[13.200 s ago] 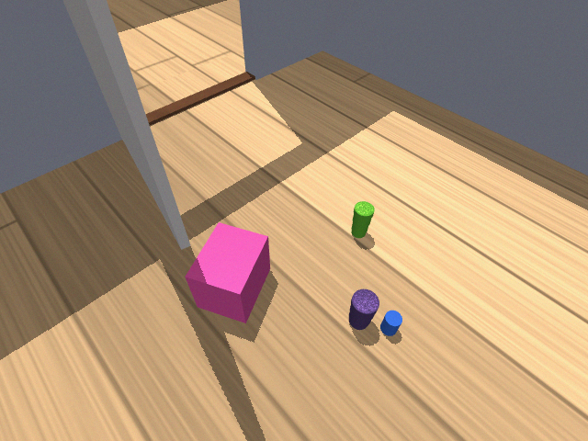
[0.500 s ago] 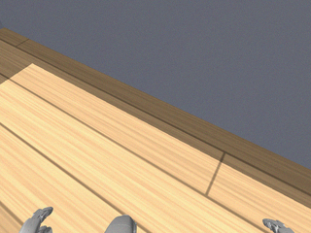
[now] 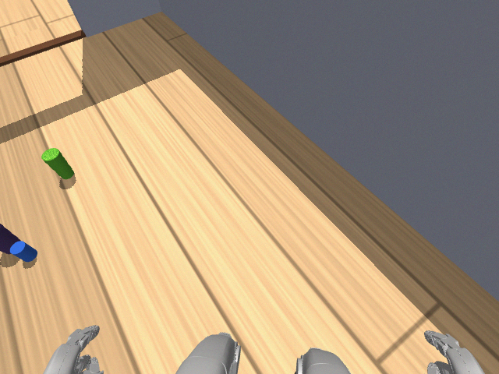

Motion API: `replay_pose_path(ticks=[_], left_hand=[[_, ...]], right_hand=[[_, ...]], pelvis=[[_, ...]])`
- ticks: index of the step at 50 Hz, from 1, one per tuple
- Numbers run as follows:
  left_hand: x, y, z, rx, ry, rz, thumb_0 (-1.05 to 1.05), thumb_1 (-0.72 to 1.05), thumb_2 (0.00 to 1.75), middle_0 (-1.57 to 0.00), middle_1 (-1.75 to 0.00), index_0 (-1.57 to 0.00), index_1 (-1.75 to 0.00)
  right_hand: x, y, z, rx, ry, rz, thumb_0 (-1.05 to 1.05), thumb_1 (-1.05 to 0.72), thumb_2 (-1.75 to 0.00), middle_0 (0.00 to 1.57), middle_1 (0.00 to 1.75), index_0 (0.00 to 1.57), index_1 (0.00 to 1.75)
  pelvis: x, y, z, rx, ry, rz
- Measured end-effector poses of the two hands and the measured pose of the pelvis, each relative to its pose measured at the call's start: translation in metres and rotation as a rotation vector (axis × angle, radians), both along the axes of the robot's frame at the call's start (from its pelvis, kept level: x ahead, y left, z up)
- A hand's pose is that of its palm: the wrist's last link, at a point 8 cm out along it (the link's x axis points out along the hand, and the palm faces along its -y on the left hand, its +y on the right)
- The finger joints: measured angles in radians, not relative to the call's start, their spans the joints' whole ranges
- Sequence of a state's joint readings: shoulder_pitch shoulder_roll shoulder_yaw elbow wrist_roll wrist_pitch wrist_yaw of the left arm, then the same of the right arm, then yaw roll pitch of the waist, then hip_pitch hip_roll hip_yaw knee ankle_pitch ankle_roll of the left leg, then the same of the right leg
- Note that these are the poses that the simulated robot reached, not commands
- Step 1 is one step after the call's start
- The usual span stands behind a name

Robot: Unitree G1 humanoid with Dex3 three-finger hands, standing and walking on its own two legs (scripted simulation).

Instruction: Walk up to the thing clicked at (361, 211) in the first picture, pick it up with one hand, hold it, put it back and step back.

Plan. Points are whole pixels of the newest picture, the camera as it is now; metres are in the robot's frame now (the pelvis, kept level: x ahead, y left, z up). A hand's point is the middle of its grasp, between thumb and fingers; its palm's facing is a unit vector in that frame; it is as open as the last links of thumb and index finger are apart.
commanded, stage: walk up
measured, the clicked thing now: (59, 164) +1.06 +1.00 -0.67
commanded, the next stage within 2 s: stand in 1.72 s
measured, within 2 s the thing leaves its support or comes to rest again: neither
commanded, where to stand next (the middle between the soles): +0.09 +0.03 m, yaw +36 degrees
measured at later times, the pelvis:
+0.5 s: pelvis +0.01 +0.02 -0.01, yaw +21 degrees
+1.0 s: pelvis +0.00 +0.01 +0.00, yaw +34 degrees
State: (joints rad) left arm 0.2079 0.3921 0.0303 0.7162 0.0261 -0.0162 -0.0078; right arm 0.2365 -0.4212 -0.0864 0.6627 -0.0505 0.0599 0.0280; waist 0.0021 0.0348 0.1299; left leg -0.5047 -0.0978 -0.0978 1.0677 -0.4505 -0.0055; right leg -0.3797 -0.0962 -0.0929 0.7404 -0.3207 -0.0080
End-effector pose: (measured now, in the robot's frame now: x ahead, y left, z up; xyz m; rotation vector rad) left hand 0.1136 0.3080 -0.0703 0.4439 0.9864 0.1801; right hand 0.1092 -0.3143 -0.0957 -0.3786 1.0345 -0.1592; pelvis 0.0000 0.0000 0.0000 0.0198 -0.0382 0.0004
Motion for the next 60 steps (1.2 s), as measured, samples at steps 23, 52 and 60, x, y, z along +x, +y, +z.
replay_pose_path(ticks=[23, 52, 60], left_hand=[[-0.143, 0.049, -0.037, -0.067, 0.113, 0.418, 0.00, 0.90, 0.90, -0.20, -0.30, -0.20, -0.30], [-0.268, -0.005, -0.038, -0.098, 0.182, 0.756, 0.00, 0.90, 0.90, -0.20, -0.30, -0.20, -0.30], [-0.259, -0.030, -0.037, -0.132, 0.179, 0.771, 0.00, 0.90, 0.90, -0.20, -0.30, -0.20, -0.30]], right_hand=[[0.068, 0.046, 0.016, -0.125, 0.057, 0.303, 0.01, -0.90, -0.90, 0.20, 0.30, 0.21, 0.30], [0.148, 0.123, 0.000, -0.052, 0.024, 0.598, 0.01, -0.90, -0.90, 0.20, 0.30, 0.21, 0.30], [0.159, 0.133, -0.008, -0.017, 0.073, 0.605, 0.01, -0.90, -0.90, 0.20, 0.30, 0.21, 0.30]], pelvis=[[0.005, 0.021, -0.006, -0.013, 0.009, 0.347], [0.003, 0.010, -0.004, -0.001, -0.002, 0.609], [0.013, 0.005, 0.001, -0.013, -0.011, 0.645]])
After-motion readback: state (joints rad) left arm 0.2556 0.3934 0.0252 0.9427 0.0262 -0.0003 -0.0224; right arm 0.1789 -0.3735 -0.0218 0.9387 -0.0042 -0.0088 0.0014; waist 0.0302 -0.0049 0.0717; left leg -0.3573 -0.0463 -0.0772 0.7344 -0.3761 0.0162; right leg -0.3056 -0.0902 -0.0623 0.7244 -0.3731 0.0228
